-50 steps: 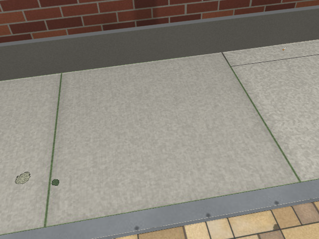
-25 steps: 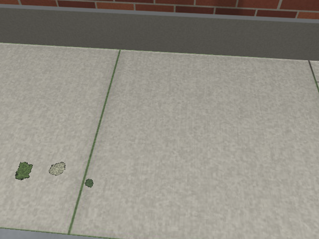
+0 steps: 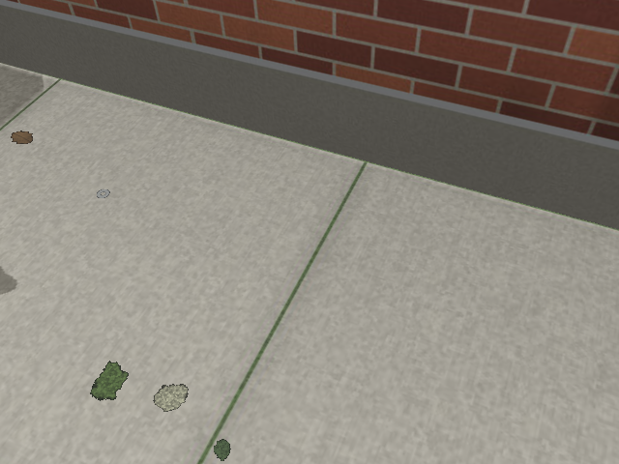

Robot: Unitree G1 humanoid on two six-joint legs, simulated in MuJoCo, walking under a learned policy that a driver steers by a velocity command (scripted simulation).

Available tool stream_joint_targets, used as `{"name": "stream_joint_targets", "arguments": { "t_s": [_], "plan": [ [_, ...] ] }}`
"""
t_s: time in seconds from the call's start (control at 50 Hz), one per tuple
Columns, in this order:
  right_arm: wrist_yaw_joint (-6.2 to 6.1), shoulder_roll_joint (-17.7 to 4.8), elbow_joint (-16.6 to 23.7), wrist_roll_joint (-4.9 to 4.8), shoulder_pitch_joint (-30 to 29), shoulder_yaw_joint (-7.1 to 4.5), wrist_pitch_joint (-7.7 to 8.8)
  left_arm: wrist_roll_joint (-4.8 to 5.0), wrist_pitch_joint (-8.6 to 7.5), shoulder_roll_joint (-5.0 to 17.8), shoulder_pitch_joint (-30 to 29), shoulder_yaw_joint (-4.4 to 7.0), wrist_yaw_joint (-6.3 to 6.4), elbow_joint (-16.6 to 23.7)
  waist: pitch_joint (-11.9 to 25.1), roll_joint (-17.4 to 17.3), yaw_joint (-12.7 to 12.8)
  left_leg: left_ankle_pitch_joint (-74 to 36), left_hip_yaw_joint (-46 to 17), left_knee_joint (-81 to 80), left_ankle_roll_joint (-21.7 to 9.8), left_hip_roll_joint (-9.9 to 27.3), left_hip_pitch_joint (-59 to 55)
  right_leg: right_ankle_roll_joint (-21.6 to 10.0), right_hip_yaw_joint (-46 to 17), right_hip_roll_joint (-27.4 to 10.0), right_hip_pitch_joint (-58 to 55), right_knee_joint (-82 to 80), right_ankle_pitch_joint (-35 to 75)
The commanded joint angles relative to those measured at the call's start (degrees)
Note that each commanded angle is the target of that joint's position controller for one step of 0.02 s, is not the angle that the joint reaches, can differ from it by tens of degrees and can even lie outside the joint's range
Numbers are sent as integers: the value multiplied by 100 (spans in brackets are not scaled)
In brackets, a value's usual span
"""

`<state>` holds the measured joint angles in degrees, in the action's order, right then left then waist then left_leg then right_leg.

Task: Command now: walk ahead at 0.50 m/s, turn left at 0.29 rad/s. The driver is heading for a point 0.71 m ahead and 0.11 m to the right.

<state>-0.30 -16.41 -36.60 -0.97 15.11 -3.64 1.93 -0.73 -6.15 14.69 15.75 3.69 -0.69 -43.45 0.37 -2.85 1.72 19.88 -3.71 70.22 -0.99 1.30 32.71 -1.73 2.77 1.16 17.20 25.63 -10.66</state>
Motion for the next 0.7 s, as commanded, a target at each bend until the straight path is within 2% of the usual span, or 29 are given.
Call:
{"name": "stream_joint_targets", "arguments": {
  "t_s": [0.02,0.06,0.1,0.16,0.2,0.24,0.26,0.28,0.3,0.32,0.34,0.36,0.38,0.4,0.42,0.46,0.5,0.56,0.62,0.7],
  "plan": [
    [11,-147,429,48,-35,-15,66,52,-112,719,-109,148,-1,165,65,822,-198,-272,-117,-779,29,381,668,-1160,-1487,-1470,-574,-1471,797],
    [45,-46,461,85,-329,63,126,96,-81,874,-68,179,16,64,104,723,-117,-784,23,-1568,51,476,539,-1167,-1205,-1473,-627,-1528,1035],
    [95,5,495,46,-695,109,182,139,-28,998,-16,194,28,-12,50,739,21,-1275,177,-2353,50,427,262,-1076,-918,-1384,-572,-1561,986],
    [154,-62,601,-17,-1190,103,223,221,47,1126,278,199,4,-165,-51,768,243,-1547,340,-3165,38,282,16,-979,-817,-1424,-805,-1491,819],
    [191,-133,698,-48,-1400,74,251,253,109,1187,426,206,-12,-253,-121,805,303,-1384,409,-3527,-56,201,-71,-917,-889,-1554,-1064,-1358,761],
    [214,-211,718,-36,-1308,26,275,288,173,1262,401,220,-11,-314,-112,853,145,-1233,539,-3945,-221,74,-477,-807,-879,-1625,-1185,-1059,1001],
    [198,-301,615,2,-959,-43,274,297,196,1261,346,207,-4,-328,50,816,-88,-1315,684,-4216,-322,-87,-1116,-702,-739,-1517,-1114,-651,1600],
    [154,-546,403,38,-274,-184,258,270,193,1107,388,150,-1,-351,457,677,-393,-1327,682,-4342,-483,-163,-2144,-553,-451,-1243,-925,215,2278],
    [85,-954,257,119,724,-325,232,148,156,797,288,17,7,-221,1184,130,-843,-1427,-408,-4283,-855,779,-3640,-272,-77,-922,10,1873,1529],
    [69,-1528,238,180,1054,-416,203,82,26,262,625,-159,5,7,1579,-1360,-638,-805,-2991,-4885,-1747,2093,-5125,99,20,-40,2260,3903,-1543],
    [94,-1090,182,102,1224,-320,226,187,-68,752,439,-48,-17,-47,1685,-1011,-830,-265,-3695,-5227,-1894,2145,-5130,77,-702,-185,3005,4785,-2134],
    [109,-830,191,70,910,-216,250,283,-101,945,128,11,-48,66,1068,-756,-730,-453,-2895,-5215,-1698,1957,-4662,13,-701,-474,3336,4947,-1687],
    [126,-641,225,65,568,-153,255,240,-90,897,-109,-1,-41,86,741,-385,-594,-871,-2212,-5295,-1539,1659,-4008,2,-614,-684,3143,4728,-1208],
    [143,-500,235,88,258,-112,258,164,-52,840,-181,8,-39,71,462,-190,-426,-1229,-1758,-5489,-1432,1480,-3408,41,-628,-816,2907,4393,-880],
    [152,-373,237,122,58,-73,288,158,24,794,-118,29,-47,44,328,-217,-243,-1563,-1415,-5681,-1349,1344,-2954,77,-680,-924,2564,4186,-663],
    [149,-406,132,133,-35,-105,388,198,182,570,14,-2,-42,-9,213,-215,-69,-1946,-925,-5985,-1334,1304,-2507,172,-703,-904,2291,3996,-365],
    [113,-493,-11,176,55,-153,464,196,270,497,-187,-3,-4,58,46,-81,-87,-2182,-468,-6156,-1301,1300,-2401,257,-869,-829,2438,3650,44],
    [41,-581,-198,183,168,-190,468,181,281,411,-578,-9,-35,166,-78,-18,-187,-2373,121,-6219,-1115,1237,-2577,267,-952,-712,2571,2767,936],
    [-6,-669,-336,149,252,-216,452,171,266,326,-1080,-41,-121,316,-236,-16,-384,-2341,575,-6268,-947,1205,-2698,207,-696,-637,2406,1906,1600],
    [-39,-780,-589,75,552,-273,359,189,262,276,-1670,-70,-244,639,-470,13,-620,-2418,866,-6079,-820,1403,-3344,22,-433,-595,2538,1257,1377]
  ]
}}
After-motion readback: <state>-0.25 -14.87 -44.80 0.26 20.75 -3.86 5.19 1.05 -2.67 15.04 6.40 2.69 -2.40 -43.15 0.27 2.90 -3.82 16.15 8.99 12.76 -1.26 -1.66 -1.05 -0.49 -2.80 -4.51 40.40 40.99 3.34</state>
